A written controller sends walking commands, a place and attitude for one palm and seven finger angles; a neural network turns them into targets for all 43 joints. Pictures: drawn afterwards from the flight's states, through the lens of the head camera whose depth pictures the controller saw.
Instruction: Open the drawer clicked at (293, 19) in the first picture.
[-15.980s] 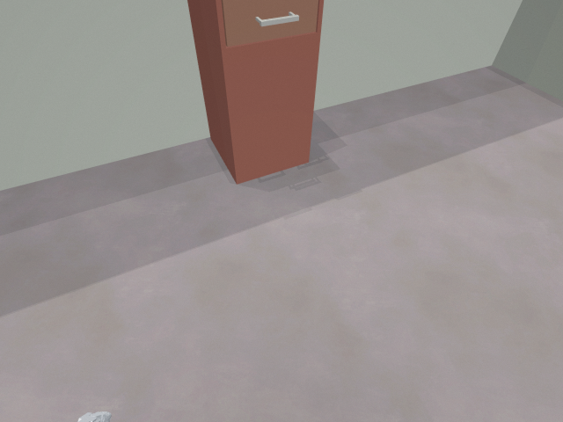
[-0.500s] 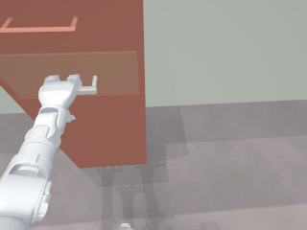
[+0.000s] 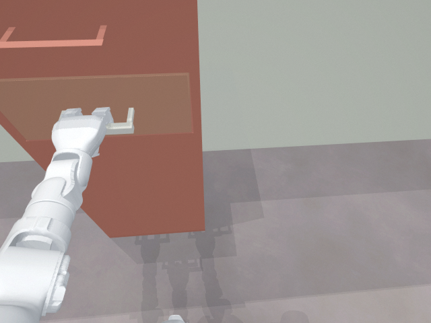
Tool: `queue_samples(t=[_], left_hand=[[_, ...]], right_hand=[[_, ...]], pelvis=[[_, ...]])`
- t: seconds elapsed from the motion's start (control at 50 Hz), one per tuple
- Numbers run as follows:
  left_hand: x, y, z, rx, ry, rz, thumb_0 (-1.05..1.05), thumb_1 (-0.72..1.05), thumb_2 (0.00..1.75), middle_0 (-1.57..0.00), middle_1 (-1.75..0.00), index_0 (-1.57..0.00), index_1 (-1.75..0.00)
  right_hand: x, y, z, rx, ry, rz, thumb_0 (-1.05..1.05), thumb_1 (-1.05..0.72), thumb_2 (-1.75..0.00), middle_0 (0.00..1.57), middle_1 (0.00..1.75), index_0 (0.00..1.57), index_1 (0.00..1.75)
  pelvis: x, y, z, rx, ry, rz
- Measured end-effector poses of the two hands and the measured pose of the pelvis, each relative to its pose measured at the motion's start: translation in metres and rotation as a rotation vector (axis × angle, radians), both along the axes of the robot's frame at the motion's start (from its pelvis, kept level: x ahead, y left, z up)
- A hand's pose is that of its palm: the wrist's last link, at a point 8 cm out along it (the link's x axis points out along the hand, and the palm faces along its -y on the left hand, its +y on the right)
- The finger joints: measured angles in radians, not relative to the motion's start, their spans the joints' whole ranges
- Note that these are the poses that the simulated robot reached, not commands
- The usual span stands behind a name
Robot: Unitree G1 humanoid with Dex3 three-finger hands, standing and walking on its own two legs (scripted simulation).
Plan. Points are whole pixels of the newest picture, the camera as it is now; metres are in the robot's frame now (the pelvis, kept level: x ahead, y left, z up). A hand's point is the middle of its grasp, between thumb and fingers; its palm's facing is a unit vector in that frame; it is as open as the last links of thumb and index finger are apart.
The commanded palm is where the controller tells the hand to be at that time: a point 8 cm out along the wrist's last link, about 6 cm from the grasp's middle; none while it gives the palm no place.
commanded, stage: pull the drawer open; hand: left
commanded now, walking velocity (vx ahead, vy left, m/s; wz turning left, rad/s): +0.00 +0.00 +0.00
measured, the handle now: (96, 122) +0.50 +0.24 +0.06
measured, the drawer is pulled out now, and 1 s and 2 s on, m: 0.00 0.10 0.22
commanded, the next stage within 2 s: none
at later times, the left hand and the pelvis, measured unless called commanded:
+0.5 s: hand (89, 168) +0.41 +0.24 +0.03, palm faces +0.00 -0.06 -1.00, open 5.2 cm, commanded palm +0.36 +0.24 +0.09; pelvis +0.02 +0.01 +0.01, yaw -1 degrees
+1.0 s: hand (82, 197) +0.34 +0.24 +0.03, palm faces -0.01 -0.06 -1.00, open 5.2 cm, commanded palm +0.31 +0.24 +0.09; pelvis +0.01 -0.01 +0.01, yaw +1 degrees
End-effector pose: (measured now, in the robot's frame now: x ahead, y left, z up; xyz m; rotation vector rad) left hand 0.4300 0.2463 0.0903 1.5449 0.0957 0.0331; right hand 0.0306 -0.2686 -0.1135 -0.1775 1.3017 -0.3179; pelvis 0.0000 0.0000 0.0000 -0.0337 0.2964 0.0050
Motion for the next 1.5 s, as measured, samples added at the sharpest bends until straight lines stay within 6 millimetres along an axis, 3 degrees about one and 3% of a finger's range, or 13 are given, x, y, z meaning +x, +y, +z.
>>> queue_samples(t=[0.16,0.28,0.62,0.76,0.9,1.22,1.5], left_hand=[[-0.003,0.0,0.0,-0.018,-0.006,-0.001,0.0,0.8,0.83,-0.32,-1.34,-0.41,-1.35],[-0.012,0.0,-0.001,-0.024,-0.019,-0.005,0.0,0.81,0.83,-0.31,-1.34,-0.4,-1.35],[-0.062,-0.003,-0.002,-0.044,-0.036,0.009,0.01,0.81,0.83,-0.28,-1.35,-0.41,-1.35],[-0.083,-0.004,-0.002,-0.047,-0.034,0.015,0.01,0.8,0.84,-0.29,-1.35,-0.41,-1.35],[-0.099,-0.006,-0.002,-0.041,-0.032,0.026,0.01,0.8,0.84,-0.29,-1.35,-0.42,-1.35],[-0.126,-0.009,-0.001,-0.043,-0.025,0.04,0.01,0.8,0.83,-0.28,-1.35,-0.42,-1.35],[-0.165,-0.012,-0.001,-0.055,-0.048,0.064,0.02,0.79,0.83,-0.28,-1.35,-0.42,-1.35]], right_hand=[[-0.001,0.003,0.002,0.009,-0.003,-0.02,0.0,-0.91,-0.89,0.2,0.3,0.2,0.3],[0.01,0.007,0.003,0.023,-0.024,-0.022,0.0,-0.91,-0.89,0.2,0.3,0.2,0.3],[0.096,0.017,0.016,0.047,-0.223,0.084,0.01,-0.91,-0.89,0.2,0.3,0.2,0.3],[0.12,0.018,0.022,0.05,-0.286,0.129,0.01,-0.91,-0.89,0.2,0.3,0.2,0.3],[0.125,0.017,0.02,0.059,-0.297,0.154,0.01,-0.91,-0.89,0.2,0.3,0.2,0.3],[0.117,0.006,0.015,0.06,-0.292,0.147,0.01,-0.91,-0.89,0.2,0.3,0.2,0.3],[0.147,0.012,0.022,0.075,-0.38,0.199,0.01,-0.91,-0.89,0.2,0.3,0.2,0.3]], pelvis=[[0.003,0.002,0.002,0.002,-0.005,-0.016],[0.009,0.005,0.004,0.004,-0.016,-0.023],[0.019,0.005,0.01,0.011,-0.069,-0.009],[0.018,0.001,0.01,0.015,-0.088,-0.002],[0.016,-0.005,0.01,0.02,-0.101,0.005],[0.015,-0.014,0.011,0.031,-0.117,-0.001],[0.017,-0.015,0.009,0.036,-0.128,-0.001]])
